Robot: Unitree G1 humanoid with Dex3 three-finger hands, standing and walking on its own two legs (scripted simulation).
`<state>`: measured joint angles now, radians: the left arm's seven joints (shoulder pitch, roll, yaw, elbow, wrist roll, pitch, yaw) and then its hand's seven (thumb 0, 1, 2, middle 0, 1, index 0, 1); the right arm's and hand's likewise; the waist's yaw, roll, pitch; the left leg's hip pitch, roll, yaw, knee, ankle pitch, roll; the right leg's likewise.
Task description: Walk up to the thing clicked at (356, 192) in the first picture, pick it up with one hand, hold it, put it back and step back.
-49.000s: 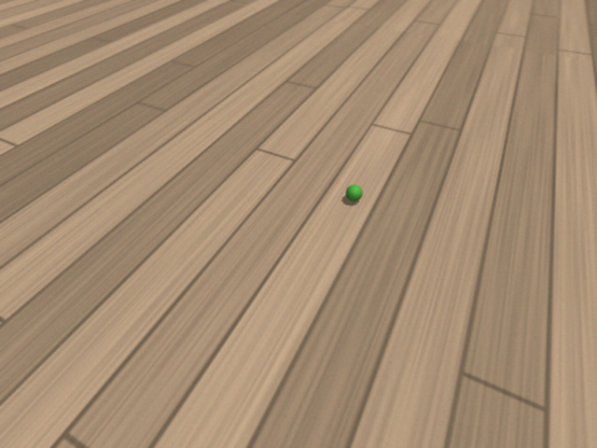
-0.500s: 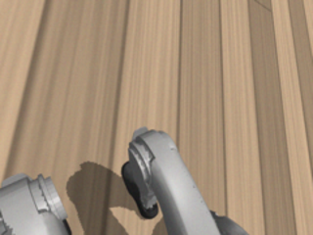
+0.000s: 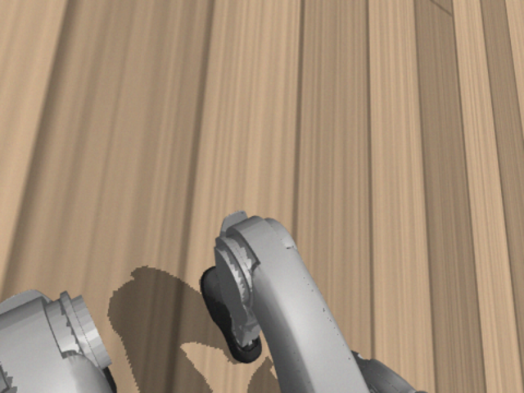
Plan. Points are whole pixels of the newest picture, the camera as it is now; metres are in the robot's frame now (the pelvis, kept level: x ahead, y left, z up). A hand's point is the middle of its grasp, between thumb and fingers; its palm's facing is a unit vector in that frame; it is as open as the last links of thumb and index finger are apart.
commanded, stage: open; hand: left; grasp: from above
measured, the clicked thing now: out of the picture +0.47 +0.29 -0.27
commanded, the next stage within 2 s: withdraw in 0.30 s
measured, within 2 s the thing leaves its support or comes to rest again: neither
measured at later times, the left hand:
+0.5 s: hand out of the picture +0.46 +0.29 -0.25, palm faces -0.43 -0.15 -0.89, open 13.8 cm
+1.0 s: hand out of the picture +0.44 +0.31 -0.05, palm faces -0.47 -0.12 -0.88, open 14.1 cm
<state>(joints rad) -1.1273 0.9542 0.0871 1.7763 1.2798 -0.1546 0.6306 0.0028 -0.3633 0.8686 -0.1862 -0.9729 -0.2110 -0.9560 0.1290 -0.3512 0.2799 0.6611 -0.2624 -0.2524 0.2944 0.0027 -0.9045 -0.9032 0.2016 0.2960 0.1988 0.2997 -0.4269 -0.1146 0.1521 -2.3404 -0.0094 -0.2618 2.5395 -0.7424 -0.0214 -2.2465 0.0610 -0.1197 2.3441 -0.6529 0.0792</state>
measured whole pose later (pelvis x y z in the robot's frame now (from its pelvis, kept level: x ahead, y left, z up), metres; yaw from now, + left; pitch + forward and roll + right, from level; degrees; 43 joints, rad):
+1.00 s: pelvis -0.01 -0.01 +0.06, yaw +8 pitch +33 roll -7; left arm -1.02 0.65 -0.09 1.31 1.06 -0.03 0.15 0.00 -0.55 1.05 -0.09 -1.01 -0.08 -1.03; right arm 0.14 -0.32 0.07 0.67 -0.09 -0.03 0.19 0.00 -0.91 -0.91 0.20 0.30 0.20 0.30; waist -0.21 0.06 -0.09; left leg -2.20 -0.01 -0.13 2.29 -0.67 -0.02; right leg -2.15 0.01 -0.03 2.20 -0.64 0.05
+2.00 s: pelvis +0.00 -0.01 +0.16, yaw +10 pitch +33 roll -6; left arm -0.38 0.47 0.03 0.55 0.52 0.09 0.00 0.01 0.72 0.91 -0.22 -0.36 -0.22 -0.37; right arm 0.17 -0.31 -0.02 0.58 -0.01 0.03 0.07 0.01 -0.90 -0.90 0.20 0.29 0.20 0.30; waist -0.09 0.04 -0.20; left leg -1.91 0.00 -0.11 1.98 -0.66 -0.02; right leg -1.86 0.00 -0.02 1.90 -0.63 0.04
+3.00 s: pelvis +0.09 +0.00 +0.40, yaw +15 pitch +11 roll -3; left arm 0.51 0.22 0.03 -0.13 -0.05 0.46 0.01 0.01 0.90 0.90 -0.20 -0.30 -0.21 -0.30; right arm 0.27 -0.22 0.03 0.51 0.01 -0.23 -0.18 0.01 -0.90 -0.90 0.20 0.29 0.20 0.30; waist -0.04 0.05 -0.19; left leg -0.69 0.03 -0.08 1.01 -0.51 -0.02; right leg -0.65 -0.01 -0.05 0.95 -0.48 0.02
